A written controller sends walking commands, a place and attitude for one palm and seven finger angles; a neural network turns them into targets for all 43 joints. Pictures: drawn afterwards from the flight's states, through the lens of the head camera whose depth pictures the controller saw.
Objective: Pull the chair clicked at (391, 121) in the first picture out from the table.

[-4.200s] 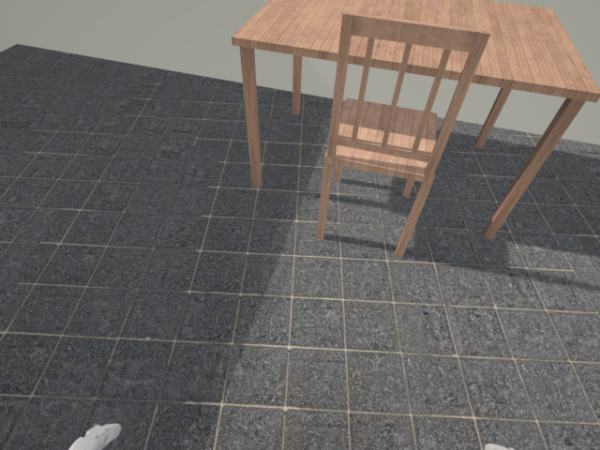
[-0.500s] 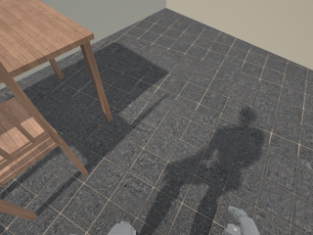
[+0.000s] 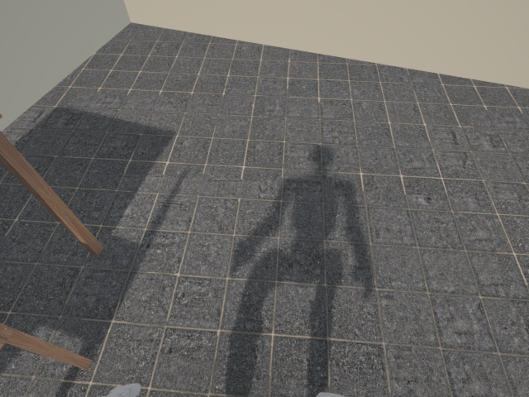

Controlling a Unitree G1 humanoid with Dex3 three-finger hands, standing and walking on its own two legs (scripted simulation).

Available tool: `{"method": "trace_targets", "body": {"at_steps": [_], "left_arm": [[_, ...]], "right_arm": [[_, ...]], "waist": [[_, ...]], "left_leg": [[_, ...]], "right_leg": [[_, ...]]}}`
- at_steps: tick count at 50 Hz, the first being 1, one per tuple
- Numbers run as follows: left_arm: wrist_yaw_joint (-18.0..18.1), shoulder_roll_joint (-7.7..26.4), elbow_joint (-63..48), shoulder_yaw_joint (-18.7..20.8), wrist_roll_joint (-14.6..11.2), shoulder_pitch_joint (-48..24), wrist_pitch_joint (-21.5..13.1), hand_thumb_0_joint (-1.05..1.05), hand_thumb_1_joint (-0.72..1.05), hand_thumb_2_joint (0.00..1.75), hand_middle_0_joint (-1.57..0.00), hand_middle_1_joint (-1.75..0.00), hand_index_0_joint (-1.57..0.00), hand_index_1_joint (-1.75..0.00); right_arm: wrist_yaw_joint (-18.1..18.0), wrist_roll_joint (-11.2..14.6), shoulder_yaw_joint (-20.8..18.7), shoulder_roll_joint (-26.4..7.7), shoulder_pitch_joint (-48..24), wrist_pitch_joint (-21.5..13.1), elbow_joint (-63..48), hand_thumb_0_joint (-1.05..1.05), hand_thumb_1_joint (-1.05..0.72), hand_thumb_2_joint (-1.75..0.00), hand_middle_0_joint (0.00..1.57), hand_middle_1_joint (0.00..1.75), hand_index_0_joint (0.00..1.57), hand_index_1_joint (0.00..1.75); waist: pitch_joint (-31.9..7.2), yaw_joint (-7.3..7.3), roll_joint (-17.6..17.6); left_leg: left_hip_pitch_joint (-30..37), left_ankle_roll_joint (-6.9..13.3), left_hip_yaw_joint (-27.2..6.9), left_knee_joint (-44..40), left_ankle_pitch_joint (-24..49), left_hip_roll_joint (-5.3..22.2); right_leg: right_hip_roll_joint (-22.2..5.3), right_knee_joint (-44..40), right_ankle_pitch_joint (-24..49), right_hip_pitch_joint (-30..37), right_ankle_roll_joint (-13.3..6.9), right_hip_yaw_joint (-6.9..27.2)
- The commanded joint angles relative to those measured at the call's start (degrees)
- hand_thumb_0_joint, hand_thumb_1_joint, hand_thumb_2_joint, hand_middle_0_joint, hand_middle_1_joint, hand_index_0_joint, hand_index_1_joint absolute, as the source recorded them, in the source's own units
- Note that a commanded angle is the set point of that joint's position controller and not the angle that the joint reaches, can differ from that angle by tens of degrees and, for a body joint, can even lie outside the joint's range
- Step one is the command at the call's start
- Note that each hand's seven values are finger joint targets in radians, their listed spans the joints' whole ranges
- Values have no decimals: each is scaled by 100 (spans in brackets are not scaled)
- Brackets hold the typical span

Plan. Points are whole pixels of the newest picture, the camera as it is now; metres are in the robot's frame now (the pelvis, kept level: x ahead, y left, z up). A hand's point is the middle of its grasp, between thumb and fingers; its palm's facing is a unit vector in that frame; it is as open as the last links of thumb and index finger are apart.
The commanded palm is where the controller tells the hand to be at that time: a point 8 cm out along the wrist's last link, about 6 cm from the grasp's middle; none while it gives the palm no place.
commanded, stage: walk to a spot facing it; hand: left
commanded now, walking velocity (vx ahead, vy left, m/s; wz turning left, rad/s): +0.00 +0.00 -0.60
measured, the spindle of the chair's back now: out of the picture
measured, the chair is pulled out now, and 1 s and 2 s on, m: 0.00 0.00 0.00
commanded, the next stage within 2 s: turn to face it in 1.08 s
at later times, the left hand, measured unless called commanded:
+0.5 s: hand out of the picture +0.12 +0.17 -0.15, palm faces -0.17 -0.97 -0.20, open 7.3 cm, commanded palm none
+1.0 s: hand (230, 287) +0.34 +0.08 -0.17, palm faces -0.57 -0.80 -0.18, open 7.3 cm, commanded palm none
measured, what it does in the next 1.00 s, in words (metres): walks ahead, turning right: right foot, then left foot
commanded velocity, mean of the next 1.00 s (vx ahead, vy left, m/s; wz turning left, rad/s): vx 0.10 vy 0.00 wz -0.60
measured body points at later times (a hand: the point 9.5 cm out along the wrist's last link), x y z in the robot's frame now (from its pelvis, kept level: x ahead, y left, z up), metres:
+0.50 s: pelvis +0.03 +0.00 +0.01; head +0.05 -0.01 +0.46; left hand +0.13 +0.23 -0.14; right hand +0.08 -0.28 -0.12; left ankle +0.06 +0.12 -0.70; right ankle +0.00 -0.11 -0.73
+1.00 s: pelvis +0.14 -0.02 +0.00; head +0.20 -0.04 +0.44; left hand +0.37 +0.13 -0.16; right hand -0.04 -0.18 -0.14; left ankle +0.08 +0.11 -0.73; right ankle +0.13 -0.15 -0.69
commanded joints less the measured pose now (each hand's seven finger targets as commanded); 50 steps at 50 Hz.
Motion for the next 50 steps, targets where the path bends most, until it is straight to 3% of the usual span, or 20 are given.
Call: {"method": "trace_targets", "body": {"at_steps": [1,2,3,4,5,7,10,17,23,26,27,28,29,30,31,33,35,38,47,50], "left_arm": [[176,1499,-183,299,98,972,-407,0,90,90,-20,-30,-20,-30],[246,1781,-147,356,-8,1159,-357,0,90,90,-20,-30,-20,-30],[284,1567,-162,330,-32,1021,-327,0,90,90,-20,-30,-20,-30],[309,1453,-193,333,-25,701,-342,0,90,90,-20,-30,-20,-30],[324,1179,-257,274,-44,403,-321,0,90,90,-20,-30,-20,-30],[295,957,-344,149,-53,90,-364,0,90,90,-20,-30,-20,-30],[270,999,-312,160,-34,121,-386,0,90,90,-20,-30,-20,-30],[178,1126,-180,194,-3,585,-426,0,90,90,-20,-30,-20,-30],[148,1201,-158,226,24,644,-457,0,90,90,-20,-30,-20,-30],[128,1074,-216,208,-18,273,-417,0,90,90,-20,-30,-20,-30],[89,747,-299,133,-54,254,-415,0,90,90,-20,-30,-20,-30],[20,400,-408,71,-100,281,-422,0,90,90,-20,-30,-20,-30],[-1,647,-504,143,0,-21,-439,0,90,90,-20,-30,-20,-30],[-56,779,-476,198,35,86,-435,0,90,90,-20,-30,-20,-30],[-88,763,-249,242,102,174,-405,0,90,90,-20,-30,-20,-30],[-153,568,-47,203,103,401,-327,0,90,90,-20,-30,-20,-30],[-133,386,70,168,64,572,-276,0,90,90,-20,-30,-20,-30],[-90,256,61,112,62,485,-191,0,90,90,-20,-30,-20,-30],[-66,118,-256,-16,55,-734,-196,0,90,90,-20,-30,-20,-30],[-14,319,-195,16,72,-302,-312,0,90,90,-20,-30,-20,-30]], "right_arm": [[27,77,-96,-352,-4,-58,-637,0,-90,-90,20,30,20,30],[-39,79,-47,-371,-249,8,-799,0,-90,-90,20,30,20,30],[-89,90,-64,-417,-274,44,-746,0,-90,-90,20,30,20,30],[-102,84,-42,-403,-307,36,-687,0,-90,-90,20,30,20,30],[-106,72,-87,-532,-431,53,-607,0,-90,-90,20,30,20,30],[-92,42,-88,-525,-239,66,-427,0,-90,-90,20,30,20,30],[-100,51,-80,-476,-201,93,-353,0,-90,-90,20,30,20,30],[5,0,-87,-549,-858,3,-658,0,-90,-90,20,30,20,30],[26,60,-65,-451,-1006,-169,-804,0,-90,-90,20,30,20,30],[-66,93,-55,-478,-119,-282,-557,0,-90,-90,20,30,20,30],[-141,73,-110,-819,357,-336,-402,0,-90,-90,20,30,20,30],[-151,-1,-250,-1482,733,-340,-362,0,-90,-90,20,30,20,30],[-145,18,-238,-1531,712,-315,-408,0,-90,-90,20,30,20,30],[-110,23,-159,-1293,269,-298,-576,0,-90,-90,20,30,20,30],[-125,1,-67,-948,66,-344,-528,0,-90,-90,20,30,20,30],[-166,40,44,-696,-96,-380,-525,0,-90,-90,20,30,20,30],[-212,78,87,-544,82,-409,-391,0,-90,-90,20,30,20,30],[-236,77,101,-546,540,-417,-178,0,-90,-90,20,30,20,30],[-225,7,-32,-585,1071,-282,225,0,-90,-90,20,30,20,30],[-184,60,-146,-788,1058,-258,226,0,-90,-90,20,30,20,30]], "waist": [[-1185,600,-1775],[-1365,685,-1762],[-1192,565,-1219],[-1120,471,-1813],[-899,408,-1437],[-794,165,-910],[-758,155,-770],[-549,450,-816],[-497,502,-949],[-671,23,-697],[-923,-176,146],[-975,-354,1916],[-446,-389,1478],[-157,-136,946],[-13,-23,779],[115,176,730],[-35,241,795],[-161,200,906],[-45,-126,926],[-568,120,1001]], "left_leg": [[-1891,-262,-548,2168,-1422,-65],[-2259,-287,-1405,3106,-2008,-337],[-2340,-244,-1861,3409,-1607,-252],[-2493,-251,-1923,3475,-1310,-244],[-2407,-288,-2027,3514,-885,-230],[-2069,-377,-1961,3292,-319,-301],[-1826,-433,-1922,2858,-182,-455],[-1986,-395,-1962,2065,-255,-593],[-1161,-193,-1956,743,-631,-966],[875,-74,-1816,-970,136,-1109],[2011,56,-2412,-1533,-228,-400],[2483,500,-4436,-2287,-1570,1250],[1576,930,-4907,-2687,-2121,1913],[1021,990,-4540,-2771,-2175,1726],[792,741,-3929,-2736,-1585,1272],[615,469,-2639,-2456,234,728],[835,354,-1824,-2026,2392,498],[1095,362,-1358,-1621,4170,466],[1797,717,-837,-1080,5199,684],[1901,596,-653,-61,6511,764]], "right_leg": [[-1679,-2192,3249,2307,-868,2546],[-2195,-2039,4586,2161,-1395,2943],[-1969,-1991,4364,2023,-1456,2408],[-1619,-2005,4178,1970,-1292,2319],[-1369,-1976,4020,1709,-1202,2110],[-1050,-1936,4196,1371,-1105,1611],[-913,-1981,4004,1235,-1122,1629],[-935,-2697,467,1206,-1316,2726],[-856,-2664,101,900,-1349,3195],[-290,-1884,91,-251,-918,2828],[234,-1057,-246,-1131,-631,2305],[931,647,-1269,-2276,-272,1275],[400,1603,-1139,-2430,-191,995],[139,1960,-672,-2290,-152,1011],[173,2282,-303,-2123,-93,909],[31,2601,332,-1912,-6,693],[76,2833,564,-1831,77,554],[103,2816,634,-1885,123,400],[150,591,438,-1608,-10,-264],[496,-302,355,-536,-239,-470]]}}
